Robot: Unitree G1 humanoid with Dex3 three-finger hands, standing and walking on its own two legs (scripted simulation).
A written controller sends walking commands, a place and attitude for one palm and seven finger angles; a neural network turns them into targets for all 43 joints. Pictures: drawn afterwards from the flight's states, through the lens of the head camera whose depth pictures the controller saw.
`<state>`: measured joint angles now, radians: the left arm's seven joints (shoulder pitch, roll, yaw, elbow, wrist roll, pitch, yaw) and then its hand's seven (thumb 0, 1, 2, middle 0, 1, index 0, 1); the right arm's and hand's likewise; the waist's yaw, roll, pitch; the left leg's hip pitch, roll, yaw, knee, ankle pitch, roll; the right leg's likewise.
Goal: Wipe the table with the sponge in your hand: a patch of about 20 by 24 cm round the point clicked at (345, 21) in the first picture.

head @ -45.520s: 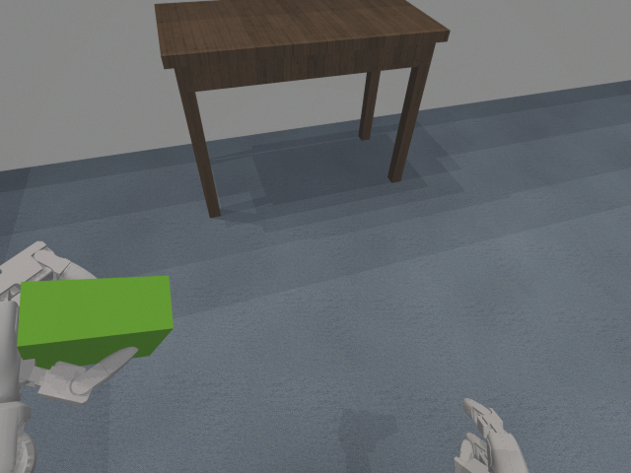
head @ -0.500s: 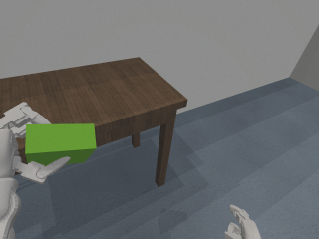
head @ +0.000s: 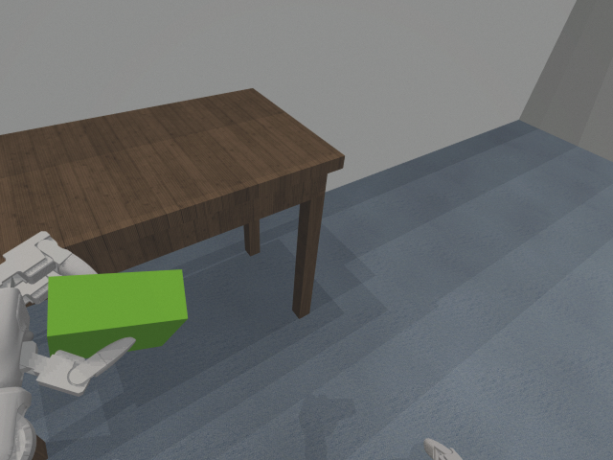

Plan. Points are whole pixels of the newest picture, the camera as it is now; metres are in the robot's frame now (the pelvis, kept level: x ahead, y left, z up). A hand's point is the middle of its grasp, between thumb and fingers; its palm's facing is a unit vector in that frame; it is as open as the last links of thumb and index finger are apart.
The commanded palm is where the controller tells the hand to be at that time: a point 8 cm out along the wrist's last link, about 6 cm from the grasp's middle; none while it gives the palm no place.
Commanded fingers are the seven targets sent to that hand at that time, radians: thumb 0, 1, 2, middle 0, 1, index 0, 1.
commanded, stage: stop stepping back and stand still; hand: left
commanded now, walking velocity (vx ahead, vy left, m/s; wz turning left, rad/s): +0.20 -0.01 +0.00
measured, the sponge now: (133, 315) +0.23 +0.19 +0.15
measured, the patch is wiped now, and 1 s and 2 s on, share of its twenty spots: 0.95 0.95 0.95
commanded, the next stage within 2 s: stand and wait in 0.30 s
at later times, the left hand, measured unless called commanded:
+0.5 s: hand (88, 297) +0.24 +0.23 +0.17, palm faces +0.48 -0.79 -0.38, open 9.4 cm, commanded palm +0.17 +0.27 +0.18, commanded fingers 0.00 0.10 1.30 -1.20 -1.60 -1.20 -1.60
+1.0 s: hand (110, 269) +0.27 +0.23 +0.17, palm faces +0.38 -0.83 -0.42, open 9.4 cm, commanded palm +0.22 +0.28 +0.18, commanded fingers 0.00 0.10 1.30 -1.20 -1.60 -1.20 -1.60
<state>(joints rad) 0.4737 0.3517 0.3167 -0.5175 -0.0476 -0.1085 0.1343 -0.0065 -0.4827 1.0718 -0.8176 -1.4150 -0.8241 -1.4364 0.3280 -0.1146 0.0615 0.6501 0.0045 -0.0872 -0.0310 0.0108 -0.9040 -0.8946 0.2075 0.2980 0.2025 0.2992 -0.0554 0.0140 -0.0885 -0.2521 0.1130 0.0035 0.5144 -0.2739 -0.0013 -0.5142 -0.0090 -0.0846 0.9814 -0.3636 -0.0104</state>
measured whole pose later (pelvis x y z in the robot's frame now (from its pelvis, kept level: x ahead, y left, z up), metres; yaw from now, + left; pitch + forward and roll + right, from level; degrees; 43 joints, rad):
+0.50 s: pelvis +0.03 -0.02 -0.02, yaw +4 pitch -1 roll +1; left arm 0.40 0.37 0.36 -0.50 -0.03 -0.12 0.16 -0.01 -0.49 1.07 -0.82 -1.41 -0.83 -1.44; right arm 0.19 -0.20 0.00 0.63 0.01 -0.12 -0.06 0.01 -0.91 -0.90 0.20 0.30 0.20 0.30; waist -0.02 0.00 0.00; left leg -0.34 0.04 0.03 0.70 -0.32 -0.01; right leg -0.29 0.01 -0.06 0.66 -0.32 -0.03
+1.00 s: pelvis +0.07 -0.01 -0.01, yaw +2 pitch +1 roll +0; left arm 0.49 0.38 0.32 -0.56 -0.05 -0.12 0.14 -0.01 -0.49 1.07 -0.82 -1.42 -0.83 -1.44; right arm 0.14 -0.20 0.00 0.57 0.02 -0.04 -0.06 0.01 -0.91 -0.89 0.21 0.30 0.20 0.30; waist -0.01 0.02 0.01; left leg -0.25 0.03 0.05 0.53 -0.29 0.00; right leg -0.20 0.02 -0.04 0.49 -0.31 -0.03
